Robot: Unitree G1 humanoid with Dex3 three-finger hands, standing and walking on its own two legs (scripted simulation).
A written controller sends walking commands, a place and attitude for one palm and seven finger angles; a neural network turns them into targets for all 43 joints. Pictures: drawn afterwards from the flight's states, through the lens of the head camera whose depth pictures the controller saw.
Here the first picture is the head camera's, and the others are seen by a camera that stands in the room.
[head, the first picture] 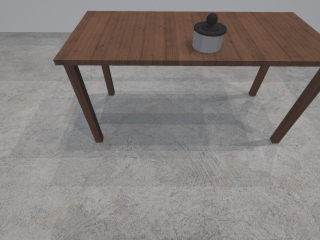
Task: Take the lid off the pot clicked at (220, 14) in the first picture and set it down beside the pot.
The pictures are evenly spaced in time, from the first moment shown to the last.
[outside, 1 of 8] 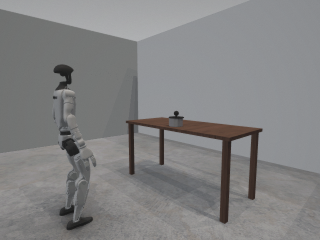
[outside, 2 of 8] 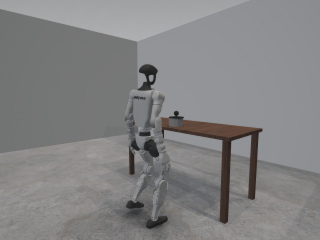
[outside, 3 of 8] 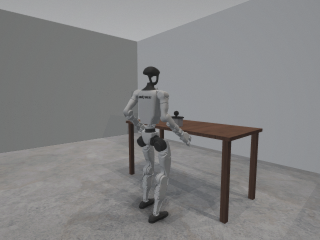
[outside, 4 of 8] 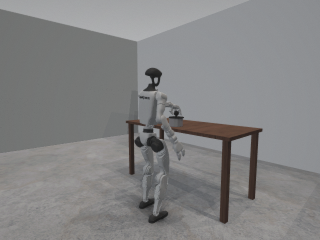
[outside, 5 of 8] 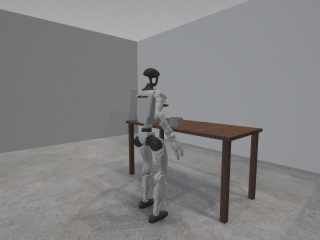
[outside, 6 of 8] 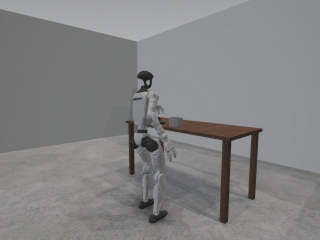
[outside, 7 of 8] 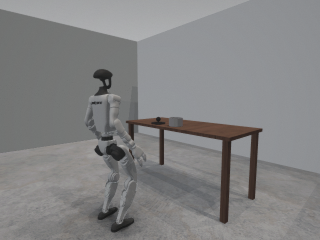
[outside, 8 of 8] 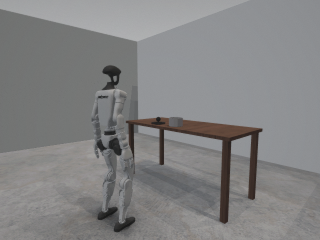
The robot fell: no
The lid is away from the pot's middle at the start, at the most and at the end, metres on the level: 0.00 0.26 0.26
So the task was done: yes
